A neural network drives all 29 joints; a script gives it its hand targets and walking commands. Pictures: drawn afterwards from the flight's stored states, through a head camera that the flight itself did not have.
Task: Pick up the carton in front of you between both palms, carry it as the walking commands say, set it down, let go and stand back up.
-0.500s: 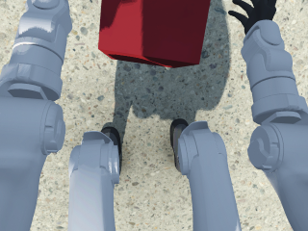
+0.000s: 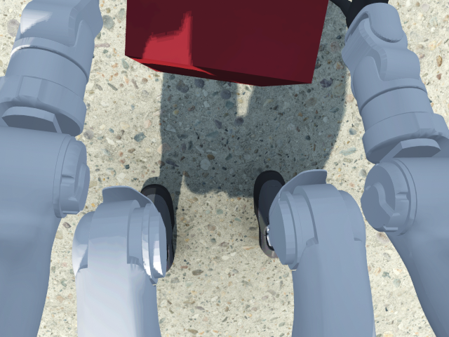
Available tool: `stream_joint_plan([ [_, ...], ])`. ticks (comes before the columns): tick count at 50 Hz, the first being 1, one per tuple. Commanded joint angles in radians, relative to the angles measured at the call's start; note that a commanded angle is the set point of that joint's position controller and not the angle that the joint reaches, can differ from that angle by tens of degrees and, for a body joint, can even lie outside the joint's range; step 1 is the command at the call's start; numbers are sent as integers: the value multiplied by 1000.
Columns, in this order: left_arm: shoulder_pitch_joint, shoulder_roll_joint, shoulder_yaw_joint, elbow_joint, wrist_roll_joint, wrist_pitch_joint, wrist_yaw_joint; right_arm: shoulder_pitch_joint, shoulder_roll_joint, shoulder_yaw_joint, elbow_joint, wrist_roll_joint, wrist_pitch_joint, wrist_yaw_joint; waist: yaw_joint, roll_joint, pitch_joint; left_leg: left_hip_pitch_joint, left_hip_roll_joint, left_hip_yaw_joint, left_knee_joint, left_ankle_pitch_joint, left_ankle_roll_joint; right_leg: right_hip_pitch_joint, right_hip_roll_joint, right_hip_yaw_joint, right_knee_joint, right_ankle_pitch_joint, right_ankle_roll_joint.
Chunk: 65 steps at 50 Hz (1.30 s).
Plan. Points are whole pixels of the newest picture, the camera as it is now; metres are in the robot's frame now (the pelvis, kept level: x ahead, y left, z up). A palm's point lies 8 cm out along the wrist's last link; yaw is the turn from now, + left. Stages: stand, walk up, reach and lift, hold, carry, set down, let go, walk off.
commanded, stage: reach and lift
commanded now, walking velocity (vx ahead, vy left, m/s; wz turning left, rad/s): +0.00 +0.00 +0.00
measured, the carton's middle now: (223, 4) +0.55 -0.02 -0.25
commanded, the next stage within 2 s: none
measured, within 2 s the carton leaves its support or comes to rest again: leaves its support in 0.52 s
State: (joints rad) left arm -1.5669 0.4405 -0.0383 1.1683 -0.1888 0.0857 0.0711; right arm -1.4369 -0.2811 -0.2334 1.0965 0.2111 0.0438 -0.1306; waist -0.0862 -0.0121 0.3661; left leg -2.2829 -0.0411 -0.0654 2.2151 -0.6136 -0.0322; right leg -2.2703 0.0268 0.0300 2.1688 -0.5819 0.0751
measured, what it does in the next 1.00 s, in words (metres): rises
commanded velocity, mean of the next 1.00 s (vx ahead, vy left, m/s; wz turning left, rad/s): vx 0.00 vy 0.00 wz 0.00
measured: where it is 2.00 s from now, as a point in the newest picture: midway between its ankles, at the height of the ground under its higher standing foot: (216, 234)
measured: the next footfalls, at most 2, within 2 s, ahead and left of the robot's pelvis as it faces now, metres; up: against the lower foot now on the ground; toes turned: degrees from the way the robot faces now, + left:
none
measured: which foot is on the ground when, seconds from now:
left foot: down 0.00-1.00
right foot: down 0.00-1.00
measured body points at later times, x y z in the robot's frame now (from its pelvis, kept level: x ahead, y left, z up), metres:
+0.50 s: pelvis +0.00 +0.00 +0.00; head +0.38 +0.01 +0.23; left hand +0.58 +0.12 -0.18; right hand +0.54 -0.18 -0.18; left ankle +0.10 +0.12 -0.34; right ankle +0.11 -0.14 -0.34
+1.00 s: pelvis -0.01 +0.00 +0.07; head +0.28 +0.02 +0.42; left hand +0.53 +0.13 -0.01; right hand +0.50 -0.17 -0.01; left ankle +0.09 +0.13 -0.34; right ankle +0.11 -0.14 -0.34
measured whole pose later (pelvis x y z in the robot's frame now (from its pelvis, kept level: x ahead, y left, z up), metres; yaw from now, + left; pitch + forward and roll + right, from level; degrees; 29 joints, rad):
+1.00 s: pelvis -0.01 +0.00 +0.07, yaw +1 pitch +44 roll -1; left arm -1.25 0.09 0.41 0.87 0.21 0.35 0.06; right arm -1.13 -0.01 -0.58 0.69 -0.19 0.36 -0.06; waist -0.06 0.00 -0.09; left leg -2.17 -0.10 -0.09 1.92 -0.53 -0.06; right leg -2.17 0.09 0.08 1.89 -0.50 0.09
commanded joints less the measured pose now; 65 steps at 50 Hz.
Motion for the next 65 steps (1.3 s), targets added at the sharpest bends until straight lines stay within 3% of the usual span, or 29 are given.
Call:
stream_joint_plan([
  [1, -283, 32, 0, -101, 40, -13, 6, -214, -153, -27, -61, -16, -14, 5, -55, 167, -1196, 634, 9, 60, -153, 376, -5, 491, -1, -79, -157, 405, -11],
  [4, -303, 66, 28, -59, 15, -18, 5, -267, -130, 4, -139, -11, -31, -5, -59, 60, -1209, 553, 8, 54, -160, 340, 12, 606, -5, -110, -145, 412, 5],
  [5, -329, 18, 8, -18, 29, -16, 9, -235, -92, -6, -32, 6, -13, 3, -15, 117, -1177, 631, -13, 66, -196, 329, 6, 502, 3, -105, -164, 348, 5],
  [11, -381, -99, -64, -94, -4, -28, -5, -290, -47, -4, -93, -34, -30, -2, -86, 128, -1207, 635, -23, 73, -194, 330, -5, 511, 11, -140, -176, 384, 13],
  [13, -394, -138, -42, -15, 18, -29, -14, -320, 85, 76, -85, 0, -20, 16, -3, 89, -1166, 649, -14, 51, -172, 387, 18, 516, 23, -91, -178, 390, 11],
  [14, -399, -141, 15, -67, 37, -31, -13, -339, 85, 65, -83, -25, -27, 17, -45, 107, -1171, 576, -16, 67, -180, 344, -1, 586, 34, -94, -176, 392, -5],
  [17, -455, -481, -63, -81, 53, 0, -76, -499, 356, 79, -219, -75, -9, 77, -73, 152, -1245, 708, -36, 31, -165, 416, 4, 583, 51, -117, -154, 418, -15],
  [18, -491, -692, -76, -96, 63, 16, -124, -561, 537, 147, -199, -59, 12, 123, -6, 132, -1193, 670, -63, 86, -172, 431, 3, 556, 74, -115, -171, 407, -21],
  [20, -497, -909, -65, -100, 69, 43, -203, -575, 790, 132, -207, -89, 63, 209, -59, 86, -1123, 573, -77, 89, -148, 329, 23, 553, 79, -135, -133, 343, -16],
  [21, -478, -955, -67, -138, 86, 56, -222, -646, 815, 150, -246, -77, 79, 237, 16, 129, -1132, 525, -82, 106, -154, 351, 27, 553, 70, -120, -117, 374, -16],
  [26, -509, -1034, -79, -248, 65, 69, -250, -648, 957, 208, -295, -45, 121, 284, -30, 36, -1211, 529, -82, 111, -148, 373, 48, 590, 89, -138, -109, 409, -19],
  [29, -520, -1142, -86, -256, 82, 100, -238, -695, 976, 233, -362, -8, 127, 290, 1, 159, -1326, 614, -82, 126, -138, 443, 25, 560, 89, -125, -99, 457, -28],
  [30, -474, -1149, -96, -319, 89, 95, -239, -632, 1048, 266, -381, -28, 142, 295, 3, 67, -1433, 665, -93, 122, -156, 508, 42, 629, 96, -137, -110, 528, -21],
  [32, -505, -1226, -161, -388, 20, 124, -238, -635, 1023, 294, -468, -24, 162, 294, -61, 115, -1588, 803, -96, 116, -149, 565, 30, 603, 93, -163, -137, 507, -19],
  [34, -420, -1303, -121, -326, 72, 155, -230, -690, 1050, 298, -504, -37, 184, 305, -6, 146, -1654, 868, -99, 118, -187, 576, 24, 599, 101, -163, -148, 511, -25],
  [37, -405, -1425, -215, -421, 38, 189, -224, -579, 1103, 325, -566, -83, 221, 304, -96, 163, -1859, 950, -114, 121, -212, 635, -2, 662, 108, -183, -185, 576, -21],
  [43, -269, -1418, -54, -390, 193, 228, -246, -494, 1174, 295, -518, -162, 289, 330, 3, 113, -1594, 685, -132, 146, -361, 376, 15, 611, 125, -144, -342, 363, -28],
  [46, -197, -1413, 37, -285, 255, 241, -244, -373, 1208, 165, -412, -270, 309, 340, -22, 114, -1428, 589, -145, 160, -461, 210, 10, 591, 132, -152, -410, 249, -27],
  [47, -180, -1366, 137, -237, 319, 246, -248, -385, 1208, 144, -347, -268, 318, 344, 44, 69, -1365, 637, -128, 148, -480, 217, 29, 558, 128, -141, -442, 201, -32],
  [49, -306, -1359, 73, -323, 286, 240, -253, -404, 1229, 147, -352, -268, 315, 348, -7, 57, -1385, 601, -123, 147, -504, 140, 30, 628, 140, -138, -462, 163, -40],
  [51, -215, -1331, 146, -260, 355, 265, -253, -442, 1180, 111, -370, -304, 321, 344, 62, 94, -1361, 652, -120, 138, -581, 115, 35, 600, 125, -151, -500, 111, -24],
  [52, -283, -1358, 132, -273, 314, 260, -258, -468, 1180, 114, -371, -315, 326, 339, -22, 65, -1385, 647, -129, 139, -561, 80, 28, 657, 123, -137, -523, 108, -47],
  [53, -251, -1375, 120, -248, 341, 262, -261, -442, 1199, 93, -315, -316, 326, 336, 37, 118, -1380, 629, -130, 153, -582, 94, 19, 650, 129, -131, -517, 121, -43],
  [54, -237, -1393, 109, -240, 328, 270, -263, -416, 1189, 99, -356, -321, 316, 339, -41, 116, -1391, 651, -134, 131, -595, 113, 19, 661, 124, -155, -520, 179, -45],
  [57, -227, -1443, 75, -293, 309, 263, -284, -372, 1258, 134, -398, -321, 324, 340, -37, 90, -1512, 733, -138, 129, -629, 209, 14, 736, 131, -142, -568, 256, -41],
  [58, -215, -1410, 117, -296, 326, 262, -284, -301, 1281, 121, -309, -326, 340, 345, 23, 87, -1498, 715, -138, 167, -631, 221, 6, 826, 135, -112, -599, 260, -47],
  [61, -192, -1487, 66, -317, 290, 278, -289, -358, 1323, 240, -445, -297, 347, 353, -27, 4, -1572, 773, -134, 137, -669, 235, 15, 918, 140, -141, -624, 271, -18],
  [62, -126, -1526, 56, -297, 311, 288, -296, -384, 1327, 234, -482, -260, 336, 361, 77, 93, -1619, 849, -150, 156, -690, 275, 11, 881, 130, -132, -619, 296, -17],
  [65, -131, -1503, -19, -403, 275, 289, -290, -241, 1379, 280, -446, -257, 353, 368, 43, 67, -1625, 927, -142, 157, -693, 326, 9, 881, 138, -124, -648, 327, -22],
])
